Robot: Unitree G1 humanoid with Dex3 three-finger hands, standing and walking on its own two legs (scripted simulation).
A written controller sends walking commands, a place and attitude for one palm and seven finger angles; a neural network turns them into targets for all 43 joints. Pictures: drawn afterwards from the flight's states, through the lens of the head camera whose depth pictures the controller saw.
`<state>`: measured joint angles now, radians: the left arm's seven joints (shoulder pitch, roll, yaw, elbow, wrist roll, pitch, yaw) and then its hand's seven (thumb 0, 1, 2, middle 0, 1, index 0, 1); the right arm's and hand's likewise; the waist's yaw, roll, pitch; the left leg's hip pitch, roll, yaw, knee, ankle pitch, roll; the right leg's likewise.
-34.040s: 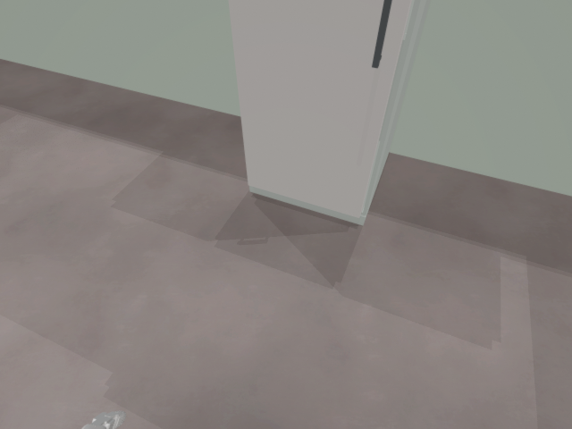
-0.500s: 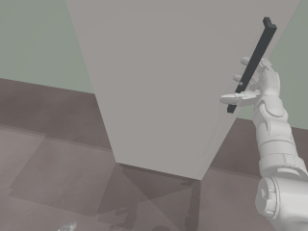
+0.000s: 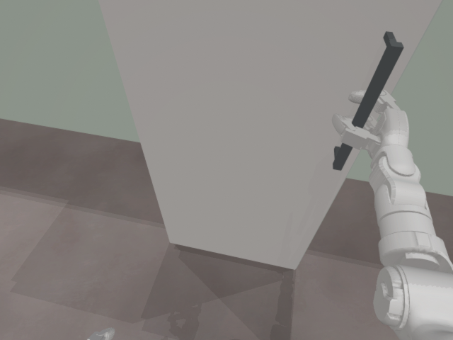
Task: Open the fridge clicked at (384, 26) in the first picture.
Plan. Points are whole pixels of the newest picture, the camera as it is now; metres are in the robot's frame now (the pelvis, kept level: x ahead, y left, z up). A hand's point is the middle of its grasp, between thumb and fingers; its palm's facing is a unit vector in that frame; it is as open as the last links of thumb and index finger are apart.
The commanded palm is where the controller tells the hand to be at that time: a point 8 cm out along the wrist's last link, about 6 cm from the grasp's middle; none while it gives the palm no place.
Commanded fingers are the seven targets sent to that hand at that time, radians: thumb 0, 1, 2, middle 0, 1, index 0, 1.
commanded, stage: grip the handle and tug to test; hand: right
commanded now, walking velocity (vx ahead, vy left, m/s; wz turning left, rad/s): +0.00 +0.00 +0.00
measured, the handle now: (359, 111) +0.51 -0.19 +0.16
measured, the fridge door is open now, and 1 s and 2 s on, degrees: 0 1 26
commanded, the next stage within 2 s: pull the door a little, standing still in 0.86 s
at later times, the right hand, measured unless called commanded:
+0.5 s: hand (348, 126) +0.46 -0.16 +0.17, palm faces +0.10 +0.99 +0.02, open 5.1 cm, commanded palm +0.42 -0.21 +0.17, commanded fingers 0.00 -0.90 -0.90 0.45 1.40 0.45 1.40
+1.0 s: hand (349, 131) +0.45 -0.16 +0.17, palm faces +0.09 +1.00 +0.03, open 5.6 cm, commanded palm +0.41 -0.21 +0.17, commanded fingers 0.00 -0.90 -0.90 0.45 1.40 0.45 1.40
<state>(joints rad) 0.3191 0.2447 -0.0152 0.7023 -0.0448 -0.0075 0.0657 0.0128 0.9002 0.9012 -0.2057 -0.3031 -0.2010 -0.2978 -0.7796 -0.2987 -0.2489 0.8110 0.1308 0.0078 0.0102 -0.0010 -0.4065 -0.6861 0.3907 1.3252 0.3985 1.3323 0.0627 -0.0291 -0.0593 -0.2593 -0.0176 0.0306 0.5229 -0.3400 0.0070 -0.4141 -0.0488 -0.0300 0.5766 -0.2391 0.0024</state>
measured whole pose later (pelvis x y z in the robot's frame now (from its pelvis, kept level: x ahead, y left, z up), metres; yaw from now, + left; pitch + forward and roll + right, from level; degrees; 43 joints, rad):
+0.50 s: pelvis +0.00 +0.00 +0.00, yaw +0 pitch +5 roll +1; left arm 0.33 0.25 -0.01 0.70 -0.04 0.00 0.07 0.01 0.90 0.90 -0.21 -0.30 -0.20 -0.30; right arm -0.78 -0.31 -0.28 0.84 0.13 -0.02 0.03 0.01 -0.77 -0.83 0.42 1.40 0.45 1.40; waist 0.07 -0.03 -0.06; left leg -0.27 -0.02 0.03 0.53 -0.34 0.01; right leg -0.42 -0.05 -0.03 0.58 -0.24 0.01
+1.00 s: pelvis +0.04 +0.00 +0.01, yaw +3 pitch +4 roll +0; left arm 0.27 0.24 -0.01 0.62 -0.05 0.04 0.06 0.01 0.90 0.90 -0.20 -0.30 -0.20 -0.30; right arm -0.46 -0.26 -0.28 0.37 0.18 0.18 0.02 0.02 -0.79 -0.79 0.30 1.36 0.34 1.32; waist 0.05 -0.03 -0.08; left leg -0.16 -0.02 -0.02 0.44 -0.33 0.01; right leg -0.29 -0.06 -0.09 0.49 -0.26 0.01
